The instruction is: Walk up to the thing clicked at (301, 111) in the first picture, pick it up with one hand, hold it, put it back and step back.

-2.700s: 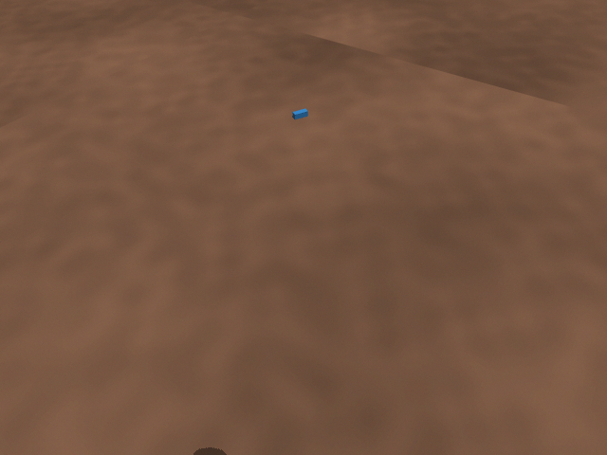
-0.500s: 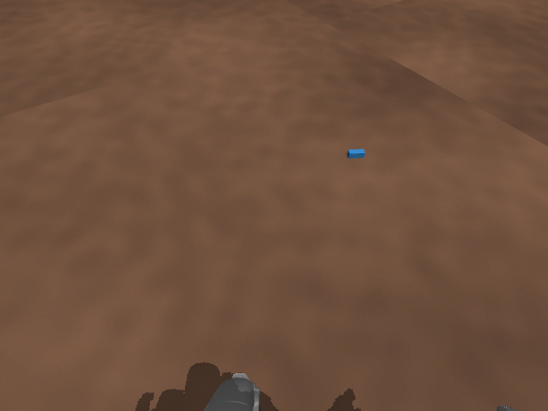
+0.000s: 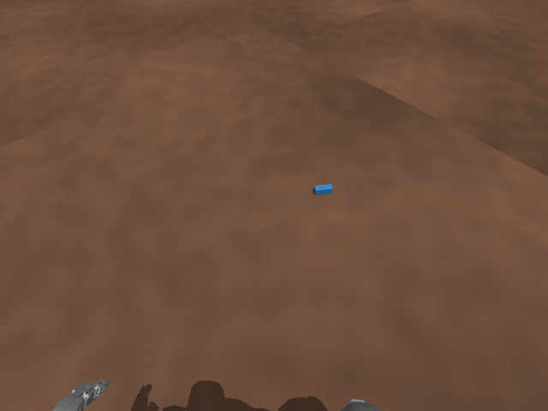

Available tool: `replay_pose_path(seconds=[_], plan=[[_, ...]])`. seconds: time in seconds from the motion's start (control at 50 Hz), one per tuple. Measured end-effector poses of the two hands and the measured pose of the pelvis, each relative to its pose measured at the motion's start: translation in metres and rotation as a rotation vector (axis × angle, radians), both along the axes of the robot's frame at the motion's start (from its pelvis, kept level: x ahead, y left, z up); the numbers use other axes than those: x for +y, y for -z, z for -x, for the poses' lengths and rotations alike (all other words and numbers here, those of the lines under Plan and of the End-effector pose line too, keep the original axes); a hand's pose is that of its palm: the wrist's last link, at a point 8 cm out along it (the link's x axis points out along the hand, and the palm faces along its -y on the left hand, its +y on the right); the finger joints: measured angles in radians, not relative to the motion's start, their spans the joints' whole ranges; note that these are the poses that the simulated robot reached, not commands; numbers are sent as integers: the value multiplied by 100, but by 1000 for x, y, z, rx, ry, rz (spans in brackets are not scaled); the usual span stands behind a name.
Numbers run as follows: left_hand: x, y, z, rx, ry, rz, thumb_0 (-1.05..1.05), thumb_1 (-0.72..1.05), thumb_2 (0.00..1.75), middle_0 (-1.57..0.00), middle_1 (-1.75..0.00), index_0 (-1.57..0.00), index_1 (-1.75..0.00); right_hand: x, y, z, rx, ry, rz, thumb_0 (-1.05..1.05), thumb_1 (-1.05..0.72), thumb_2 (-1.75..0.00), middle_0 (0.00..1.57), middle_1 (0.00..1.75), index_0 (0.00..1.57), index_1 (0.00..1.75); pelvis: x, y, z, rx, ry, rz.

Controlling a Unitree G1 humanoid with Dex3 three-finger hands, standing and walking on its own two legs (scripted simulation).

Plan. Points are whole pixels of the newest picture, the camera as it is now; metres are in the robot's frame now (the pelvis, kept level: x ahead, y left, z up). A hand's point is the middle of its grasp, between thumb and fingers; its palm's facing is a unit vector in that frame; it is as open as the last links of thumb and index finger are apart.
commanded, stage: walk up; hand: left
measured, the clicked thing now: (323, 189) +1.22 -0.18 -0.73
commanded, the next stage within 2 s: none
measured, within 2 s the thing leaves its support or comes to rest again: neither
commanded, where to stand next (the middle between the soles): +0.88 -0.47 m, yaw +7 degrees
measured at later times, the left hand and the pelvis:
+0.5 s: hand (200, 353) +0.25 +0.17 -0.15, palm faces -0.02 -0.96 -0.29, open 7.4 cm; pelvis +0.21 -0.10 +0.01, yaw +1 degrees
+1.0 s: hand (277, 266) +0.41 +0.03 -0.12, palm faces +0.05 -0.93 -0.36, open 7.4 cm; pelvis +0.39 -0.25 +0.02, yaw +2 degrees
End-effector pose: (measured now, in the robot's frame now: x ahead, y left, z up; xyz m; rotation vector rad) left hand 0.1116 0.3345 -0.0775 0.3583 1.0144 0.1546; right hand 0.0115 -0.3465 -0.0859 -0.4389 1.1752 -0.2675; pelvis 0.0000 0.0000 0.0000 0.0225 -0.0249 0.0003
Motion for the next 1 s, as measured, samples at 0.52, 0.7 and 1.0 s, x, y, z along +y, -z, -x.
replay_pose_path(seconds=[0.52,0.7,1.0], plan=[[-122,34,-144,168,-70,73,1,90,90,-20,-30,-20,-30,-86,-31,-277,-139,-77,27,0,-90,-90,21,30,21,30,-104,-9,-217,-19,-13,-16],[-173,10,-251,86,-34,20,1,90,90,-20,-30,-20,-30,-179,-16,-306,-35,-25,36,0,-89,-90,21,31,21,30,-173,-5,-287,-10,-7,-15],[-260,4,-290,147,-157,0,1,90,90,-20,-30,-20,-30,-223,-9,-478,-53,-154,-51,0,-90,-90,21,30,20,30,-254,-16,-394,9,-41,24]])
